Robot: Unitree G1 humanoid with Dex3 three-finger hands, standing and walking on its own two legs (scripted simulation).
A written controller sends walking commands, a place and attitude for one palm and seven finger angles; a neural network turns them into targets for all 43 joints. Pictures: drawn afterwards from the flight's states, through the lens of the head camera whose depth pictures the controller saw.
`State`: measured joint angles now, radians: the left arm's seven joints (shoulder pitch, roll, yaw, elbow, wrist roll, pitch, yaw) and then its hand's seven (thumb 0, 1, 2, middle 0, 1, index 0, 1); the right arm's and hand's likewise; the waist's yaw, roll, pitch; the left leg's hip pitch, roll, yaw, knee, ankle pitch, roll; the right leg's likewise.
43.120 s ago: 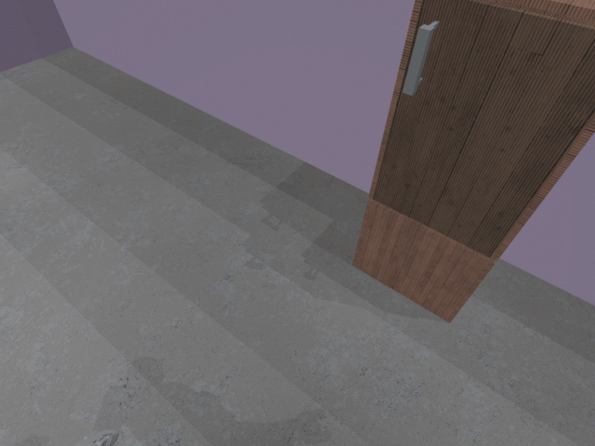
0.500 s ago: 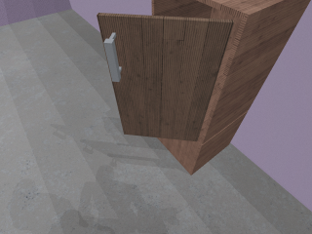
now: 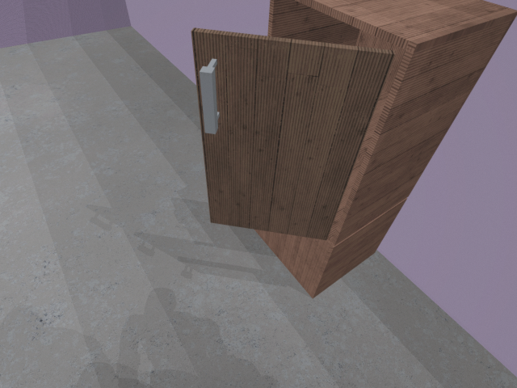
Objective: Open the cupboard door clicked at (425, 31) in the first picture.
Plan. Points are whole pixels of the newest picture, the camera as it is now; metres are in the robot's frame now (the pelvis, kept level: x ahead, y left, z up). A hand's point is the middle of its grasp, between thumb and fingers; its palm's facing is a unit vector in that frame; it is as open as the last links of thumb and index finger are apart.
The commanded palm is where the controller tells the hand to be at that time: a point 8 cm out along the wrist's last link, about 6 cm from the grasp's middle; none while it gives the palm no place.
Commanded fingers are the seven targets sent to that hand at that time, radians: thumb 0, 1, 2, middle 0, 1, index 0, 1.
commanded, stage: come to a stop and stand still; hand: left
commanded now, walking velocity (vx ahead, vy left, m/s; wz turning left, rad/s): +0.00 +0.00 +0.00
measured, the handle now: (212, 96) +0.63 +0.14 +0.13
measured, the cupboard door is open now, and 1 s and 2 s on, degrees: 46 46 46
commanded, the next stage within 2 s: look again from close up in 0.24 s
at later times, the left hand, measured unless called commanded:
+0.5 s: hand out of the picture -0.02 +0.17 -0.18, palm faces +0.02 -0.99 -0.16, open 7.4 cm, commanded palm none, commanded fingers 0.00 0.90 0.90 -0.20 -0.30 -0.20 -0.30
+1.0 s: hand out of the picture -0.03 +0.16 -0.18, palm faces +0.03 -0.99 -0.15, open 7.4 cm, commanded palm none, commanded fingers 0.00 0.90 0.90 -0.20 -0.30 -0.20 -0.30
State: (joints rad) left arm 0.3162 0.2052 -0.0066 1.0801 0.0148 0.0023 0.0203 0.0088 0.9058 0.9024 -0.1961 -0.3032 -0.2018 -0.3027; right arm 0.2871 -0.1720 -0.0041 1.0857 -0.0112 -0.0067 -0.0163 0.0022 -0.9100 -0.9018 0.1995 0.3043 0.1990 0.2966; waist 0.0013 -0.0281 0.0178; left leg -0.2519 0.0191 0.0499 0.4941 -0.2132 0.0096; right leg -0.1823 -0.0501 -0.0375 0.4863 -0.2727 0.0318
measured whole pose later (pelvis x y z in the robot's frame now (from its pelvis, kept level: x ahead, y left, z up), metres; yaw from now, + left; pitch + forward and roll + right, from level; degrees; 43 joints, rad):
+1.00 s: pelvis +0.00 +0.00 +0.00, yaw +0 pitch -1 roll +0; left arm 0.33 0.14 0.00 1.11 0.02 -0.01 0.02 0.01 0.91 0.90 -0.19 -0.30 -0.20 -0.30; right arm 0.29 -0.13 0.00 1.13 -0.01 -0.01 -0.02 0.00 -0.91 -0.90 0.20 0.30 0.20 0.30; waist 0.01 -0.02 0.03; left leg -0.25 0.02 0.05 0.45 -0.19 0.01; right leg -0.19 -0.05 -0.04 0.46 -0.26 0.03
